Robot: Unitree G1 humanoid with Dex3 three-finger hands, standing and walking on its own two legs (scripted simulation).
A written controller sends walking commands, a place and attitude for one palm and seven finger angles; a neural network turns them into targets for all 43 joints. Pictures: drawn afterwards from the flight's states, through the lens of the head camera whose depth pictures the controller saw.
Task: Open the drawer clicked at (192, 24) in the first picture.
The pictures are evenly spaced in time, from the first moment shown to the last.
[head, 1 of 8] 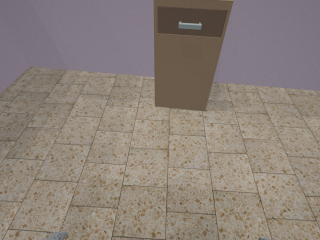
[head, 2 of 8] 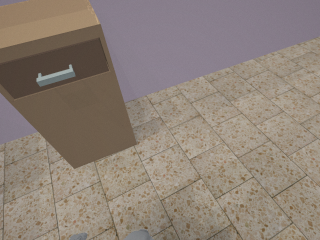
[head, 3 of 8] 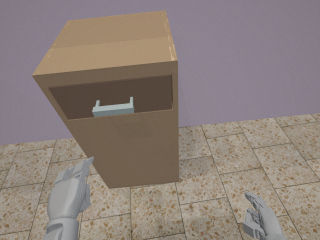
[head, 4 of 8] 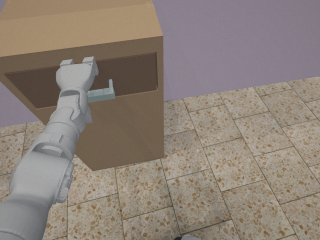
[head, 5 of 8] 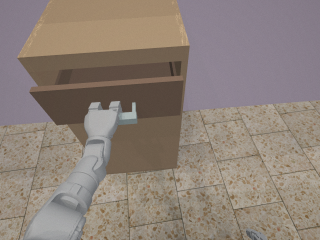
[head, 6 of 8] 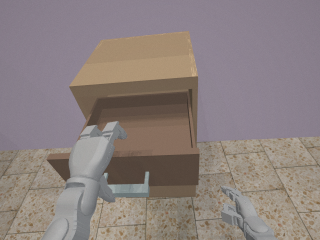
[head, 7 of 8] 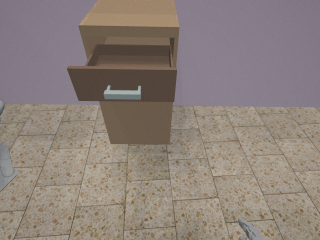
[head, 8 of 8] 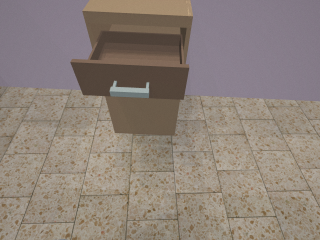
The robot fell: no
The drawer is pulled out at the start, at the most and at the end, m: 0.00 0.30 0.28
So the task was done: yes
